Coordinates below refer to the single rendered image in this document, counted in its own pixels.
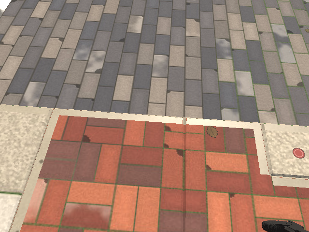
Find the robot right hand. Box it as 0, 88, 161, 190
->
262, 220, 309, 232

